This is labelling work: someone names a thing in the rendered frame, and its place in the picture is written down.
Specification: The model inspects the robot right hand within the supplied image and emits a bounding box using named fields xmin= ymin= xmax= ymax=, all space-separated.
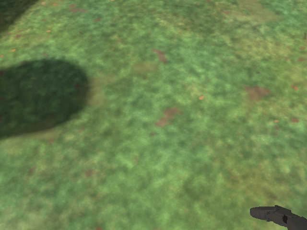
xmin=249 ymin=205 xmax=307 ymax=230

